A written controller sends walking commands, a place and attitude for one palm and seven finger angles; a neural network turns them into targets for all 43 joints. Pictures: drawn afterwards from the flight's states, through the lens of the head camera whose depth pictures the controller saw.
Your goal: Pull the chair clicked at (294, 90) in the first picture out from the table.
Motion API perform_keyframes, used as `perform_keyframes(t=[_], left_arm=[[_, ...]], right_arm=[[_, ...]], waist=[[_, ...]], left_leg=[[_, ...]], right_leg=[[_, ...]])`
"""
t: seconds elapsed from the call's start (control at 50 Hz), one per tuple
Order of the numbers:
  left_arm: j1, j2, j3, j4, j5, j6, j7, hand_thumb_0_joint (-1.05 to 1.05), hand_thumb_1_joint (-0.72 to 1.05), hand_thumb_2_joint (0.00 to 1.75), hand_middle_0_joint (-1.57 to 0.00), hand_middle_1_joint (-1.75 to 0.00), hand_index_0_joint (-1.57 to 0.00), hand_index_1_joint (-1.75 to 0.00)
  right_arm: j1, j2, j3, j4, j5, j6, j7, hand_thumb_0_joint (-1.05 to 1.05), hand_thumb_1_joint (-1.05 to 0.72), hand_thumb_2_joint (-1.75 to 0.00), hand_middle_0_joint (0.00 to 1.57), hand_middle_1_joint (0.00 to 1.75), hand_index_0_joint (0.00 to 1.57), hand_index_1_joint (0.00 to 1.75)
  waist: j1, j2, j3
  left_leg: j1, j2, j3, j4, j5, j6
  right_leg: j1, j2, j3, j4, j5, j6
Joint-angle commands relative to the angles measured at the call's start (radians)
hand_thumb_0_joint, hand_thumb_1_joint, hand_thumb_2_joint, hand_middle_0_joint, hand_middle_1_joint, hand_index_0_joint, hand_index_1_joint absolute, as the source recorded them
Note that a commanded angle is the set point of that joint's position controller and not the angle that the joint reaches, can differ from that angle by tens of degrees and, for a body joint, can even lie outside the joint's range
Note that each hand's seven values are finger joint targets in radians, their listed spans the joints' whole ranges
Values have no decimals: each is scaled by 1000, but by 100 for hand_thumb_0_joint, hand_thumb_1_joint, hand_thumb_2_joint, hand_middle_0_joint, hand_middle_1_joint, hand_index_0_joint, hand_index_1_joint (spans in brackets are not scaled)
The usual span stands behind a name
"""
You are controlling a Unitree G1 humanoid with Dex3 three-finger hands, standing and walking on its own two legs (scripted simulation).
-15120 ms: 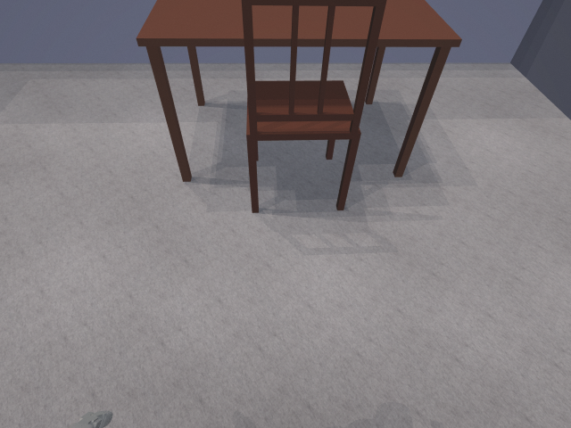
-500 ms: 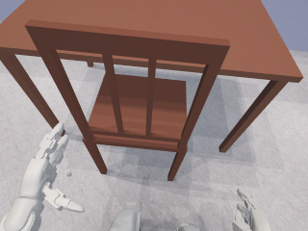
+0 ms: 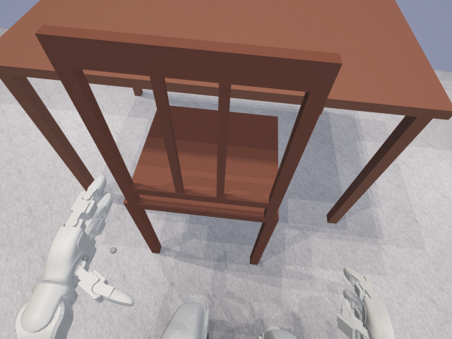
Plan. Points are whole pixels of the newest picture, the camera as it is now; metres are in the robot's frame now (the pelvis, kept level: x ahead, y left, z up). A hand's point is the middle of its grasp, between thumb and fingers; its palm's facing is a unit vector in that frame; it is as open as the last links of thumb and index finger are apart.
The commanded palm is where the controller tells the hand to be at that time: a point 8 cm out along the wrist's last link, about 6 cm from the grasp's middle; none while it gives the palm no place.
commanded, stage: aim the fingers beside a spindle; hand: left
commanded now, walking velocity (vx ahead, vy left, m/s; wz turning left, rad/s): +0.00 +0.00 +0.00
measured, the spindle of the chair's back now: (171, 147) +0.47 +0.15 +0.02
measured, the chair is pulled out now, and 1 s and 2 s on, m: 0.00 0.00 0.00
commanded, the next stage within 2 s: push the fingers through the gap in 1.92 s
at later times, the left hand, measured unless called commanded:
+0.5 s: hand (136, 239) +0.27 +0.17 +0.02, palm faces -0.07 -1.00 -0.06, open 16.9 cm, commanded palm +0.26 +0.22 +0.02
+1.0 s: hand (155, 226) +0.30 +0.15 +0.00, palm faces -0.06 -1.00 -0.06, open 16.9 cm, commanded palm +0.29 +0.19 +0.00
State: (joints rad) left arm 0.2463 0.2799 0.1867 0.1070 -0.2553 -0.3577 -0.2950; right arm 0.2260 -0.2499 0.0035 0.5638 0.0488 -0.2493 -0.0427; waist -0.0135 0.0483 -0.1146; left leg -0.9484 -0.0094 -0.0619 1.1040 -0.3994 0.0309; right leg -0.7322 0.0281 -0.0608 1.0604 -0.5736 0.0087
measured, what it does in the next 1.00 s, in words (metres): stands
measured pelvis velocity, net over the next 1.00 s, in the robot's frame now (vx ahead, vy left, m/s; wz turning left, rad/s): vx -0.01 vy -0.01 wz -0.02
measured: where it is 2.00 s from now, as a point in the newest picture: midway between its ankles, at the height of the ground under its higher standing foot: outside the picture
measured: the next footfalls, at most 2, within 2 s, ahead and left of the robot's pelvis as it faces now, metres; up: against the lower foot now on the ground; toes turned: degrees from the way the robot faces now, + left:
none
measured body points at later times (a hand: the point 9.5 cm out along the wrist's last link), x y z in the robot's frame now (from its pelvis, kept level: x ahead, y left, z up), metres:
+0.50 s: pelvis +0.00 +0.00 -0.01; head +0.08 +0.01 +0.43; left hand +0.27 +0.22 +0.03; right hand +0.16 -0.25 -0.09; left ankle +0.07 +0.09 -0.66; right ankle -0.03 -0.13 -0.66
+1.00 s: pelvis -0.01 -0.01 -0.02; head +0.08 +0.00 +0.42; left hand +0.30 +0.20 +0.01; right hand +0.15 -0.26 -0.12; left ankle +0.07 +0.09 -0.66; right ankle -0.03 -0.13 -0.66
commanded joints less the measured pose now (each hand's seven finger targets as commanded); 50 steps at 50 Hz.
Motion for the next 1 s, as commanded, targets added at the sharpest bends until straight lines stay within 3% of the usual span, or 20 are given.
perform_keyframes(t=[0.0, 0.04, 0.06, 0.14, 0.16, 0.18, 0.24, 0.26, 0.34, 0.36, 0.42, 0.56, 0.6, 0.66, 0.68, 0.76, 0.8, 0.92, 0.98], left_arm=[[-113, 109, 20, -233, 1, -71, 22, 0, -50, 30, -6, -8, -6, -8], [-137, 130, 42, -205, 6, -68, 42, 0, -50, 30, -6, -8, -6, -8], [-135, 157, 76, -177, 11, -65, 52, 0, -50, 30, -6, -8, -6, -8], [-190, 128, 47, -174, 12, -69, 61, 0, -50, 30, -6, -8, -6, -8], [-177, 154, 73, -162, 19, -70, 64, 0, -50, 30, -6, -8, -6, -8], [-173, 117, 39, -168, 13, -71, 60, 0, -50, 30, -6, -8, -6, -8], [-160, 111, 35, -157, 5, -73, 53, 0, -50, 30, -6, -8, -6, -8], [-159, 128, 52, -125, 9, -70, 52, 0, -50, 30, -6, -8, -6, -8], [-178, 99, 20, -150, 7, -87, 47, 0, -50, 30, -6, -8, -6, -8], [-167, 115, 34, -142, 11, -88, 52, 0, -50, 30, -6, -8, -6, -8], [-222, 87, -7, -159, 20, -101, 64, 0, -50, 30, -6, -8, -6, -8], [-252, 104, 9, -116, 45, -106, 100, 0, -50, 30, -6, -8, -6, -8], [-269, 66, -30, -119, 48, -104, 101, 0, -50, 30, -6, -8, -6, -8], [-304, 83, -20, -96, 60, -101, 113, 0, -50, 30, -6, -8, -6, -8], [-320, 56, -44, -95, 60, -101, 114, 0, -50, 30, -6, -8, -6, -8], [-366, 88, -17, -47, 70, -97, 127, 0, -50, 30, -6, -8, -6, -8], [-377, 61, -36, -65, 66, -103, 129, 0, -50, 30, -6, -8, -6, -8], [-411, 81, -8, -17, 70, -112, 132, 0, -50, 30, -6, -8, -6, -8], [-396, 39, -56, -21, 71, -117, 127, 0, -50, 30, -6, -8, -6, -8]], right_arm=[[-12, -143, -59, -149, 1, -51, 0, 0, -90, -90, 20, 30, 20, 30], [-13, -148, -59, -148, 0, -41, 0, 0, -90, -90, 20, 30, 20, 30], [-9, -149, -62, -142, -2, -36, -1, 0, -90, -90, 20, 30, 20, 30], [-15, -146, -56, -153, -2, -23, 4, 0, -90, -90, 20, 30, 20, 30], [-9, -148, -60, -148, -2, -22, 3, 0, -90, -90, 20, 30, 20, 30], [-9, -145, -59, -155, -3, -21, 6, 0, -90, -90, 20, 30, 20, 30], [-6, -144, -60, -155, -2, -15, 10, 0, -90, -90, 20, 30, 20, 30], [0, -146, -61, -146, -2, -12, 9, 0, -90, -90, 20, 30, 20, 30], [-4, -144, -64, -149, -2, -13, 12, 0, -90, -90, 20, 30, 20, 30], [0, -146, -65, -147, -3, -13, 12, 0, -90, -90, 20, 30, 20, 30], [-3, -146, -64, -146, -5, -12, 13, 0, -90, -90, 20, 30, 20, 30], [-3, -149, -65, -143, -11, 5, 17, 0, -90, -90, 20, 30, 20, 30], [-12, -144, -63, -152, -10, 12, 21, 0, -90, -90, 20, 30, 20, 30], [-5, -148, -63, -146, -11, 23, 21, 0, -90, -90, 20, 30, 20, 30], [-10, -145, -62, -149, -11, 26, 22, 0, -90, -90, 20, 30, 20, 30], [-3, -151, -63, -140, -13, 40, 21, 0, -90, -90, 20, 30, 20, 30], [-10, -145, -61, -147, -14, 45, 27, 0, -90, -90, 20, 30, 20, 30], [-3, -148, -63, -136, -18, 64, 31, 0, -90, -90, 20, 30, 20, 30], [-6, -144, -64, -142, -17, 65, 36, 0, -90, -90, 20, 30, 20, 30]], waist=[[-19, 62, -242], [-23, 35, -234], [-13, 15, -240], [-17, 42, -257], [-9, 41, -266], [-15, 32, -274], [-16, 23, -282], [-15, -6, -273], [-20, 29, -281], [-15, 18, -280], [-30, 30, -276], [-18, 15, -302], [-21, 26, -303], [-22, 14, -306], [-27, 18, -299], [-27, -6, -304], [-23, 15, -324], [-20, -6, -331], [-24, 13, -336]], left_leg=[[394, 24, -58, -166, 124, -5], [375, 27, -57, -162, 105, -3], [359, 25, -54, -158, 117, -3], [354, 21, -41, -147, 113, -3], [359, 26, -46, -145, 126, -5], [365, 22, -39, -139, 142, -2], [352, 22, -31, -127, 165, -2], [335, 23, -32, -123, 167, -1], [346, 24, -32, -109, 174, -1], [339, 25, -33, -106, 175, -1], [347, 27, -44, -102, 155, -2], [319, 26, -38, -82, 140, -1], [322, 23, -36, -83, 134, -1], [318, 27, -45, -77, 129, -2], [318, 25, -45, -76, 124, -2], [288, 25, -39, -60, 110, 1], [298, 20, -35, -59, 121, 1], [259, 19, -26, -37, 127, 1], [275, 18, -29, -33, 138, 1]], right_leg=[[-114, 2, -9, -155, 167, -41], [-123, 3, -7, -155, 162, -40], [-113, 5, -9, -149, 169, -41], [-115, 2, -2, -147, 172, -42], [-115, 4, -4, -140, 174, -44], [-112, 3, -2, -144, 190, -42], [-103, 2, 1, -142, 218, -41], [-101, 6, 0, -139, 221, -42], [-125, 2, 1, -127, 224, -41], [-126, 4, 0, -124, 219, -42], [-157, 2, -1, -113, 200, -42], [-167, 3, 5, -93, 189, -44], [-169, 0, 6, -94, 189, -44], [-184, 4, 4, -82, 180, -46], [-191, 2, 4, -84, 179, -46], [-196, 4, 10, -77, 172, -46], [-187, 2, 12, -77, 184, -48], [-186, 5, 19, -63, 203, -49], [-198, 3, 16, -60, 208, -49]])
